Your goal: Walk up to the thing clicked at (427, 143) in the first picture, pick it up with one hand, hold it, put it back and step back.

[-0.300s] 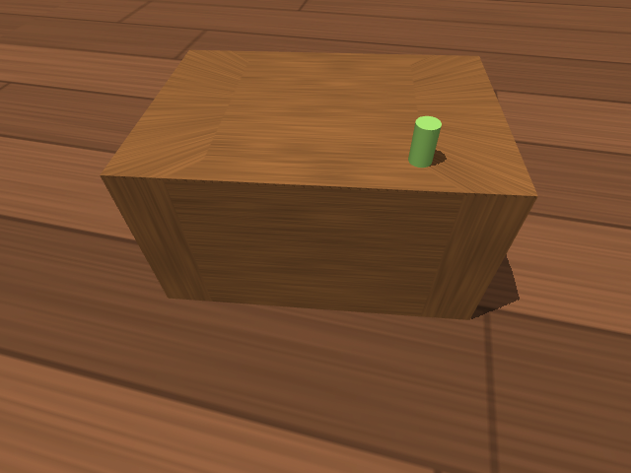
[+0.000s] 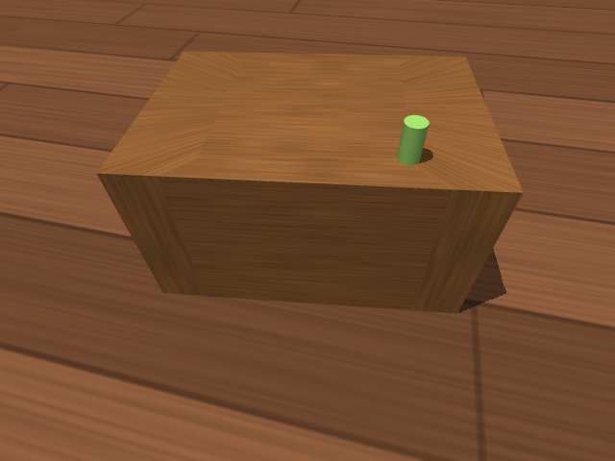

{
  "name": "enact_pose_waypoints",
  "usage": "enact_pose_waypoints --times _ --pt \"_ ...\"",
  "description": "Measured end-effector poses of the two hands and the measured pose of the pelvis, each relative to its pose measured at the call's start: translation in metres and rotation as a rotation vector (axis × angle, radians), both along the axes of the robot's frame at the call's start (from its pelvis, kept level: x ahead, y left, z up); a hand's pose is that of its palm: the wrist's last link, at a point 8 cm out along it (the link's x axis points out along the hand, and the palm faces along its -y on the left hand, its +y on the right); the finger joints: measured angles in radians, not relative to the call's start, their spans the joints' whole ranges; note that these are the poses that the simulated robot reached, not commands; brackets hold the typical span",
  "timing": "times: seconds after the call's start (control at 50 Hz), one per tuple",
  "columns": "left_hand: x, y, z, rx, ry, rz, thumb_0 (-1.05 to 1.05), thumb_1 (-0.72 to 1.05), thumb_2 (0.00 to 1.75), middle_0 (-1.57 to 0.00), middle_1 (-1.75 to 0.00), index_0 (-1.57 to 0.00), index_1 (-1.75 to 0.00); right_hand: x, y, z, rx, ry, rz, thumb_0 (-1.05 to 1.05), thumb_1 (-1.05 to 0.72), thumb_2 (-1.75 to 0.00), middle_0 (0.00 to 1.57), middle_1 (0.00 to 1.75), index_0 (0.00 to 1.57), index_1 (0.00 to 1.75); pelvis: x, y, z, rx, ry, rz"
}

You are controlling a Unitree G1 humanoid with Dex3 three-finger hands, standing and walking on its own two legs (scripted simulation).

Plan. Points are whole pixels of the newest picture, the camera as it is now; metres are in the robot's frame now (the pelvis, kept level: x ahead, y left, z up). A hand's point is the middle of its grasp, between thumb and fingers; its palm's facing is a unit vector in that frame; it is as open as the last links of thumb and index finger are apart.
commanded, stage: stand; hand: right
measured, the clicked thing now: (412, 140) +0.90 -0.26 -0.12
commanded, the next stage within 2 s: walk up in 0.82 s
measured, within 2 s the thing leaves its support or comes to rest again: neither
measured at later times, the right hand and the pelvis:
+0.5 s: hand out of the picture +0.08 -0.25 -0.16, palm faces -0.04 +0.94 -0.33, open 7.3 cm; pelvis +0.00 +0.00 +0.00, yaw +0 degrees
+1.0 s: hand out of the picture +0.10 -0.26 -0.15, palm faces -0.06 +0.92 -0.38, open 7.3 cm; pelvis +0.03 +0.01 -0.01, yaw +0 degrees
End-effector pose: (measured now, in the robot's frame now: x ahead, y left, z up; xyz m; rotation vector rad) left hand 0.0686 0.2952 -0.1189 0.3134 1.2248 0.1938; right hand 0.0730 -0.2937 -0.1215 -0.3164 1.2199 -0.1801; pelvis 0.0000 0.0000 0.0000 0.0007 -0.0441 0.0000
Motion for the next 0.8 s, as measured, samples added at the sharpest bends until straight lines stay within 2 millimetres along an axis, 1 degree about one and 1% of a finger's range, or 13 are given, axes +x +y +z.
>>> enact_pose_waypoints --times 0.52,0.8 --pt "-0.0032 0.001 0.0 0.002 0.019 0.011 0.01 0.91 0.9 -0.2 -0.3 -0.21 -0.3 0.0001 -0.0009 -0.0007 -0.001 0.011 0.004 0.0 -0.91 -0.89 0.2 0.3 0.2 0.3 0.0029 -0.0005 0.0004 0.001 0.002 -0.001" --pt "0.0003 0.0001 0.0003 0.002 0.013 0.01 0.01 0.91 0.9 -0.2 -0.3 -0.21 -0.3 0.0043 -0.0025 0.0005 -0.004 0.006 0.004 0.0 -0.91 -0.89 0.2 0.3 0.2 0.3 0.0048 -0.0015 0.0006 -0.001 0.003 0.001"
